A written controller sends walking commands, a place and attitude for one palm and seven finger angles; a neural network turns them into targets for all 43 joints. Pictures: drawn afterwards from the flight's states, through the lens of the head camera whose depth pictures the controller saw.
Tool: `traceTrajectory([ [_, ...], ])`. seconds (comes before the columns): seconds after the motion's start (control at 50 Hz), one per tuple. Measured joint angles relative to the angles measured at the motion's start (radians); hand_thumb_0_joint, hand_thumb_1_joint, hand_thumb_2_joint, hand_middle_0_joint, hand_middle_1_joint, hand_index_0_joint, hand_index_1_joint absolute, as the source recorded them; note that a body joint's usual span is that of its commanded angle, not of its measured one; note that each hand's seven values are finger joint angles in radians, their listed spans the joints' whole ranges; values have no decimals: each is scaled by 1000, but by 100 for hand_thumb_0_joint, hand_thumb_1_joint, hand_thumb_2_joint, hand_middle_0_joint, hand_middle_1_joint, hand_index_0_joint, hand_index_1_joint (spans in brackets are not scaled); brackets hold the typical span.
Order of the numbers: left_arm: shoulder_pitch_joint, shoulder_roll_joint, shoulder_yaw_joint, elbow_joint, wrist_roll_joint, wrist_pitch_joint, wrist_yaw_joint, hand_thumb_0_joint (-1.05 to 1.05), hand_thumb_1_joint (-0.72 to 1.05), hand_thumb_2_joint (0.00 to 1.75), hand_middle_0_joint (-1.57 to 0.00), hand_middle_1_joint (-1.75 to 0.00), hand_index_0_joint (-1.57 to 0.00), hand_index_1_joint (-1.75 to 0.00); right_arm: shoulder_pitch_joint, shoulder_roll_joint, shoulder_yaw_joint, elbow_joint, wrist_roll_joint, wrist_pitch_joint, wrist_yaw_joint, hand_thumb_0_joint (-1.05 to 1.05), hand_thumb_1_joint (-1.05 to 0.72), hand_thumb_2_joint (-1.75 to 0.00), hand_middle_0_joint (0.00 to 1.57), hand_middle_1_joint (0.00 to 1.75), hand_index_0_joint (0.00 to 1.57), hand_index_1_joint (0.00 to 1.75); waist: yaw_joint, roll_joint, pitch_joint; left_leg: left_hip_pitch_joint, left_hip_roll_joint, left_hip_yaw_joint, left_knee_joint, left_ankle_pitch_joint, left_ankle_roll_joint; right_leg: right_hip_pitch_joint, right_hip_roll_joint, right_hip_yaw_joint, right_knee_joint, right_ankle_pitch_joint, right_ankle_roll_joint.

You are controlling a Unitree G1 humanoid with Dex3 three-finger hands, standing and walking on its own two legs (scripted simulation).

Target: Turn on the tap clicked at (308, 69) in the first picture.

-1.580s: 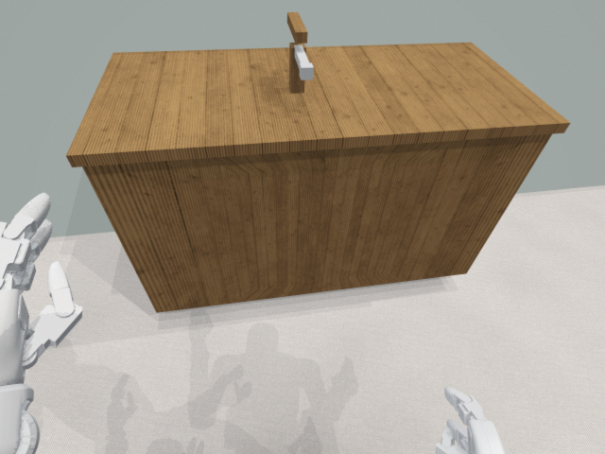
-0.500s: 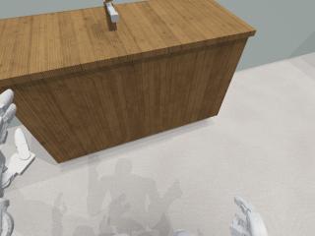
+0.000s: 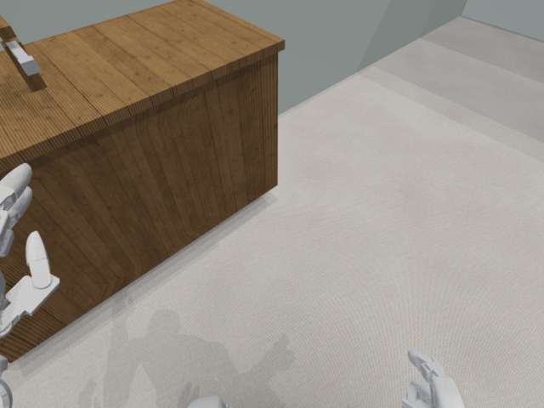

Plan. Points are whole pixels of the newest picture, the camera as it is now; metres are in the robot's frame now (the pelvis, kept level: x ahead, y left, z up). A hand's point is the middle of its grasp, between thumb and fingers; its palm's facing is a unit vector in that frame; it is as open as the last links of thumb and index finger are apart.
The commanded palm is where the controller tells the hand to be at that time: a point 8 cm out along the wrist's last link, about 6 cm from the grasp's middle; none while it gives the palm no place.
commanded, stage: walk to a spot facing it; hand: left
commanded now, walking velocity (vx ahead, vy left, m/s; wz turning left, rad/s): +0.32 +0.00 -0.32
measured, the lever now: (29, 65) +0.75 +0.56 +0.12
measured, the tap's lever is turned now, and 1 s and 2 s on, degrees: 0 0 0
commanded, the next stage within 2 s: turn to face it in 0.70 s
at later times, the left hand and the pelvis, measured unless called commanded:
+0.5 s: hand (182, 203) +0.32 +0.12 +0.17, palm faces +0.25 -0.84 -0.48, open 7.4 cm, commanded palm +0.25 +0.18 +0.18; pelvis +0.05 -0.06 -0.02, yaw -10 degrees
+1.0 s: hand (182, 164) +0.37 +0.13 +0.18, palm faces +0.39 -0.83 -0.39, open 7.4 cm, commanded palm +0.30 +0.18 +0.18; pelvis +0.14 -0.10 -0.01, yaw +1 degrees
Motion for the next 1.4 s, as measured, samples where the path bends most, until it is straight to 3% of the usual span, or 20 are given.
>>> traceTrajectory([
  [0.14, -50, -10, 4, 54, 7, -10, 18, 1, 89, 89, -21, -30, -22, -30, 56, -41, -16, 7, 9, -24, -30, 1, -90, -89, 20, 30, 20, 30, 17, -16, -74, 201, -19, 43, -443, 40, 57, -5, 34, 49, 1, -1, 6],
  [0.18, -78, -24, 5, 80, 10, -7, 17, 1, 89, 89, -21, -30, -22, -30, 49, -29, -17, 7, 7, -34, -43, 1, -90, -89, 20, 30, 20, 30, 16, -25, -68, 228, -17, 59, -470, 164, 60, -35, 31, 42, 118, -110, 30],
  [0.28, -98, -44, -6, 137, 38, 12, 7, 1, 89, 90, -21, -30, -21, -30, 52, 33, 3, 28, 2, -70, -41, 1, -90, -89, 20, 30, 20, 30, 2, 5, -74, 280, 29, 82, -478, 141, 46, -165, -50, -87, 513, -164, 82],
  [0.34, -80, -45, -14, 116, 47, 17, 5, 1, 89, 90, -21, -30, -21, -30, 62, 65, 26, 36, -3, -82, -37, 1, -90, -89, 20, 30, 20, 30, 8, 34, -64, 310, 73, 97, -500, 139, 17, -159, -101, -136, 425, -146, 95],
  [0.42, -78, -9, 3, 92, 44, 16, 6, 1, 89, 90, -21, -30, -21, -30, 72, 95, 48, 31, -7, -89, -34, 1, -90, -89, 20, 30, 21, 30, 12, 63, -28, 315, 135, 110, -436, 85, -18, -50, -118, -190, 134, -125, 99],
  [0.46, -108, 13, 11, 83, 43, 19, 8, 1, 89, 90, -21, -30, -21, -30, 63, 95, 48, 30, -1, -85, -31, 1, -90, -89, 21, 30, 21, 30, 8, 69, -3, 250, 158, 81, -275, 23, 17, -24, -108, -202, 82, -61, 60],
  [0.52, -147, -14, -3, 71, 31, 23, 0, 1, 89, 89, -21, -30, -22, -30, 4, 58, 32, 79, 3, -59, -20, 1, -90, -89, 21, 30, 21, 30, 1, 76, 48, 92, 91, -19, 90, -33, 47, -34, -103, -207, 153, -89, 16],
  [0.58, -88, -26, 1, 28, 23, 15, -8, 1, 89, 89, -21, -30, -22, -30, -24, 23, 11, 90, 7, -27, -18, 1, -90, -89, 21, 30, 21, 30, -21, 68, 64, -23, 45, -23, 232, 17, 41, 9, -98, -210, 100, -87, 17],
  [0.68, 0, 8, 29, -25, 18, -7, 2, 1, 89, 89, -22, -30, -22, -30, -2, -5, -21, 52, 8, -14, -36, 1, -90, -89, 20, 30, 20, 30, -32, 20, 62, -63, 32, 43, 1, 110, 48, 94, -104, -231, -11, -70, 12],
  [0.82, -21, 6, 30, -48, 16, 4, 41, 1, 89, 89, -22, -30, -22, -30, 41, -22, -42, 12, 0, -35, -51, 1, -90, -89, 20, 30, 20, 30, 8, -41, 43, 58, -6, 123, -325, 165, 69, 161, -139, -274, 15, -152, 31],
  [0.86, -35, -6, 25, -57, 13, 12, 50, 1, 89, 89, -21, -30, -22, -30, 38, -25, -39, -4, 1, -40, -54, 1, -90, -89, 20, 30, 20, 30, 19, -47, 32, 125, -24, 127, -417, 221, 85, 144, -154, -277, 101, -208, 45],
  [0.9, -84, -6, 22, -41, 8, 14, 53, 1, 89, 89, -21, -30, -22, -30, 2, -3, -41, -5, 4, -48, -56, 1, -90, -89, 20, 30, 20, 30, 13, -62, 47, 115, -40, 115, -374, 231, 124, 71, -167, -219, 300, -274, 84],
  [0.98, -148, 19, 20, -29, 16, 36, 27, 1, 89, 89, -21, -30, -22, -30, -61, 62, -12, 7, 6, -63, -28, 1, -90, -89, 20, 30, 20, 30, -12, -41, 66, 102, -34, 37, -347, 204, 104, -83, -122, -109, 613, -310, 130],
  [1.04, -93, 31, 33, -90, -1, 33, 13, 1, 89, 89, -21, -30, -22, -30, -66, 100, 13, -8, 10, -72, -7, 1, -90, -89, 20, 30, 20, 30, -7, -9, 52, 101, -15, -11, -385, 227, 81, -121, -130, -94, 532, -245, 148],
  [1.16, -23, 24, 44, -89, -21, 44, 6, 1, 89, 89, -21, -30, -22, -30, -27, 112, 42, -23, 15, -95, -7, 0, -90, -89, 21, 30, 21, 30, 48, 67, 28, 93, 12, -93, -411, 243, 37, -9, -116, -112, 188, -189, 175],
  [1.2, -44, 17, 43, -51, -17, 62, 7, 1, 89, 89, -21, -30, -22, -30, -21, 104, 47, -21, 18, -95, -9, 0, -90, -89, 21, 30, 21, 30, 70, 69, 27, 76, 6, -109, -373, 226, 21, 61, -111, -122, 39, -116, 166],
  [1.22, -65, -1, 32, -28, -10, 70, 8, 1, 89, 90, -21, -30, -21, -30, -28, 92, 46, -11, 19, -91, -11, 0, -90, -89, 21, 30, 21, 30, 77, 79, 33, 58, 8, -114, -325, 179, 28, 62, -107, -130, 37, -74, 140],
  [1.26, -110, -47, -12, 16, -7, 99, 11, 1, 89, 90, -21, -30, -21, -30, -36, 59, 37, 22, 16, -78, -18, 1, -90, -89, 21, 30, 21, 30, 76, 86, 43, 8, -19, -108, -137, 35, 34, 64, -124, -155, 76, -92, 98],
  [1.32, -114, -87, -50, 39, -1, 113, 13, 1, 89, 90, -21, -30, -21, -30, -42, 22, 26, 53, 9, -53, -32, 1, -90, -89, 21, 30, 21, 30, 58, 55, 49, -30, -49, -48, 96, -19, 21, 90, -163, -177, 59, -107, 82],
  [1.4, -70, -58, -46, 6, 9, 95, 18, 1, 89, 89, -21, -30, -22, -30, -35, 3, 6, 25, 2, -34, -59, 1, -90, -89, 20, 30, 21, 30, 20, 1, 45, 41, -45, 25, -29, -27, 23, 102, -192, -209, 12, -82, 80],
])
